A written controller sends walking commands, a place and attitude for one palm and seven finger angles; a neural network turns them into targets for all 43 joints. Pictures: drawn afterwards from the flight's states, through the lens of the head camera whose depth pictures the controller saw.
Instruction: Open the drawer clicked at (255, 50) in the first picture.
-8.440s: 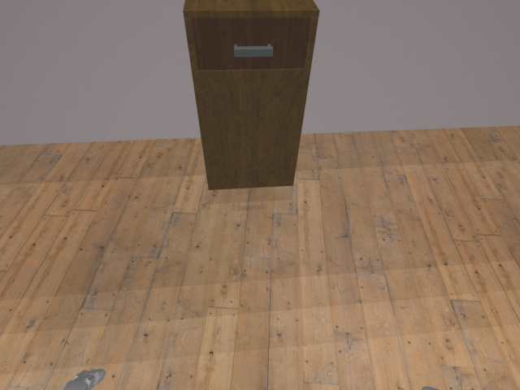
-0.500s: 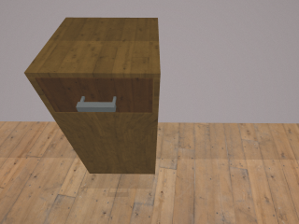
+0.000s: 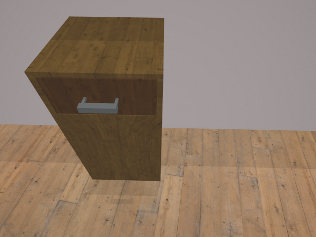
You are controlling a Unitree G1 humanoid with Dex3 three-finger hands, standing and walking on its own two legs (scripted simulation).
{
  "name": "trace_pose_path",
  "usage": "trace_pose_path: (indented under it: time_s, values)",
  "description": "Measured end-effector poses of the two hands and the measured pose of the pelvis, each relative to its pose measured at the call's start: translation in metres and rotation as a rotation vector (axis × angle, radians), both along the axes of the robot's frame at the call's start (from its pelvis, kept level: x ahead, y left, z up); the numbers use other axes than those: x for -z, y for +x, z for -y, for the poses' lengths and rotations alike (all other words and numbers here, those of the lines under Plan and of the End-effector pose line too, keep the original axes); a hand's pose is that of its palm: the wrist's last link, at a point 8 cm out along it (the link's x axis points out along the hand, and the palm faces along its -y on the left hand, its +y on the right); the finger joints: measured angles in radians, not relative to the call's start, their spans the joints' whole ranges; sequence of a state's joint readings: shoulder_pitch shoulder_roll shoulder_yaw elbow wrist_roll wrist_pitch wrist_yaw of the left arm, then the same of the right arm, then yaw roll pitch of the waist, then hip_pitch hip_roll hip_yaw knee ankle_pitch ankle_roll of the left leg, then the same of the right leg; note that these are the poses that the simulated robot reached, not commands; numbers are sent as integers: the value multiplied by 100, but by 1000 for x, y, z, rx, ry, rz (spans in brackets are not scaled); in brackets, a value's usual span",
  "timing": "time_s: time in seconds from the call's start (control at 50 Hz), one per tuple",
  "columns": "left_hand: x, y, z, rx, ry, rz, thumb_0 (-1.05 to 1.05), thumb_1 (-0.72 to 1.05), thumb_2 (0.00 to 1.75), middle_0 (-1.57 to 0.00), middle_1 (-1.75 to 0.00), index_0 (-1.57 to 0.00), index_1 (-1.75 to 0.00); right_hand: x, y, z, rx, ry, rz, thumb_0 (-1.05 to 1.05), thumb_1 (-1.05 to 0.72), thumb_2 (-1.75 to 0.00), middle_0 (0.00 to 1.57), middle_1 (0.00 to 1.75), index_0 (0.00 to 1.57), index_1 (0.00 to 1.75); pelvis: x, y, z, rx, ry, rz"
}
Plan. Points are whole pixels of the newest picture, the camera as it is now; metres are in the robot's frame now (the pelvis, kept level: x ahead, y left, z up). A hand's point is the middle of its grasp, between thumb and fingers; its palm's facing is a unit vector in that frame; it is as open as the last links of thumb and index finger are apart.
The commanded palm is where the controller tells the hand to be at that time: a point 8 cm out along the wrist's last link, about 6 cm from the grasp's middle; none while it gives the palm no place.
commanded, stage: come to a stop and stand still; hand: left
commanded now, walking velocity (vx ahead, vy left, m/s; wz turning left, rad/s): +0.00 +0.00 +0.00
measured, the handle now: (99, 104) +0.54 +0.25 -0.02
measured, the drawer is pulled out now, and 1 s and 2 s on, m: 0.00 0.00 0.00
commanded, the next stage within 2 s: look again from close up in 0.34 s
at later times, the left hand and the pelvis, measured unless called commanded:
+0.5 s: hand out of the picture -0.03 +0.15 -0.18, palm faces +0.03 -0.98 -0.19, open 7.4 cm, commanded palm none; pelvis -0.02 -0.01 +0.00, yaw +0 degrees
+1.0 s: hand out of the picture -0.06 +0.20 -0.18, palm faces +0.04 -0.99 -0.16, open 7.4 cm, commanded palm none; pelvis -0.05 +0.04 +0.00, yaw +0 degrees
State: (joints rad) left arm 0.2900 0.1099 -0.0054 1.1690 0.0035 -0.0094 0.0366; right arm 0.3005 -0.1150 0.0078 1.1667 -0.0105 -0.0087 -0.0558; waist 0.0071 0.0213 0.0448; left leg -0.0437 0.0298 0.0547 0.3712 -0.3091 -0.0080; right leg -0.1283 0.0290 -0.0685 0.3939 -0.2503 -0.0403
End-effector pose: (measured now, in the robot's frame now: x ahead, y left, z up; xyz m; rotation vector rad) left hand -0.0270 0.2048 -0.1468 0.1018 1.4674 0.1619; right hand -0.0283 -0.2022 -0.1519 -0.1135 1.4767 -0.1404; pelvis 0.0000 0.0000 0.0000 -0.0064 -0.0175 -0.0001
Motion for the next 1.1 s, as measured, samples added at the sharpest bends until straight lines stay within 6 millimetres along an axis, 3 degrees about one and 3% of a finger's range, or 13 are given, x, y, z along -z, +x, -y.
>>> trace_pose_path:
  time_s: [0.38,0.54,0.7,0.88,1.1]
  values:
    - [-2,-6,3,3,14,29,0,91,90,-20,-30,-20,-30,-2,-26,9,9,4,-28,0,-91,-89,20,30,20,30,-1,-11,9,-1,3,0]
    - [2,-11,-2,31,23,55,0,91,90,-20,-30,-20,-30,1,-9,16,3,-23,52,0,-91,-89,20,30,20,30,5,-25,2,-2,-22,-6]
    - [7,-12,-26,23,18,111,1,91,90,-20,-30,-20,-30,-2,3,3,-29,-46,162,1,-93,-89,19,30,19,30,7,-35,-17,-6,-9,22]
    - [6,-24,-44,27,11,126,0,91,90,-20,-30,-20,-30,-3,-23,-19,-36,-28,139,1,-93,-89,20,30,20,30,6,-49,-32,-3,-1,25]
    - [7,-58,-42,11,-15,40,0,91,90,-20,-30,-20,-30,-1,-55,-35,-19,-2,49,0,-91,-89,20,30,20,30,6,-53,-40,-2,5,13]
